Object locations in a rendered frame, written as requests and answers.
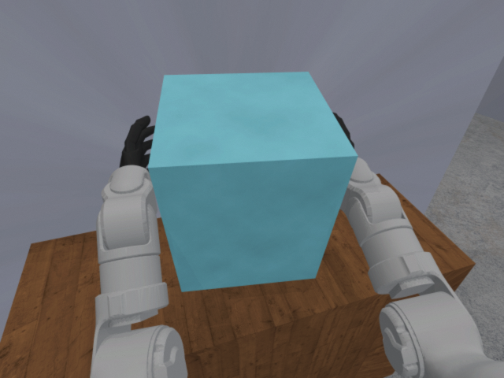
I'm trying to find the left robot upper arm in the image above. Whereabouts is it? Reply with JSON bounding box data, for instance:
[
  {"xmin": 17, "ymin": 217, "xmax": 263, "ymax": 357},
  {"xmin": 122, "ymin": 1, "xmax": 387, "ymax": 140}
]
[{"xmin": 91, "ymin": 324, "xmax": 187, "ymax": 378}]

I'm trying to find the right robot forearm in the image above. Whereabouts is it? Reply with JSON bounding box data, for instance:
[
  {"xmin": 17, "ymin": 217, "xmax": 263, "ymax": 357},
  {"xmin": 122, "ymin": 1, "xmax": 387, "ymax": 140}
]
[{"xmin": 340, "ymin": 157, "xmax": 484, "ymax": 351}]

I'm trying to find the robot left hand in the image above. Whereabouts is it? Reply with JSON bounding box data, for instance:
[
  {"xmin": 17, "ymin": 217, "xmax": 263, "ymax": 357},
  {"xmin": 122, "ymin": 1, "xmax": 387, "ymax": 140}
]
[{"xmin": 120, "ymin": 116, "xmax": 155, "ymax": 172}]

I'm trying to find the pedestal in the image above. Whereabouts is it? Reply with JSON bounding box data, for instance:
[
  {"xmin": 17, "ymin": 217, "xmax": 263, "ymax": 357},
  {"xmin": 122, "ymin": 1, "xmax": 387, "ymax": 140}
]
[{"xmin": 0, "ymin": 174, "xmax": 476, "ymax": 378}]

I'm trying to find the left robot forearm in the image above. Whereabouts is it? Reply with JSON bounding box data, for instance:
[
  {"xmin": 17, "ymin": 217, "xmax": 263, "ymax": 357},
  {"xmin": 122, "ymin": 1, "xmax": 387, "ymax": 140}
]
[{"xmin": 90, "ymin": 165, "xmax": 169, "ymax": 378}]

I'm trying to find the right robot upper arm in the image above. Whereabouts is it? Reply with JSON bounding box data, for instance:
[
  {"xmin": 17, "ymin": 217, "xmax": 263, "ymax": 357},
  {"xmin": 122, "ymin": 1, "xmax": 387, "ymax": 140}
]
[{"xmin": 379, "ymin": 291, "xmax": 504, "ymax": 378}]

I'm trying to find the carton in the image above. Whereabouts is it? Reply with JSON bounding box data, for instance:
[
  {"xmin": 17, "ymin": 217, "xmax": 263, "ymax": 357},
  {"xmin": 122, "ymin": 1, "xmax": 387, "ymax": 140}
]
[{"xmin": 148, "ymin": 72, "xmax": 358, "ymax": 292}]

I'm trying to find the robot right hand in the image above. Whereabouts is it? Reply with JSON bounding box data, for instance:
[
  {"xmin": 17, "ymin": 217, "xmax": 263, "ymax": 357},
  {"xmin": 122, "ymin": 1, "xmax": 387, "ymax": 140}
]
[{"xmin": 333, "ymin": 113, "xmax": 354, "ymax": 148}]

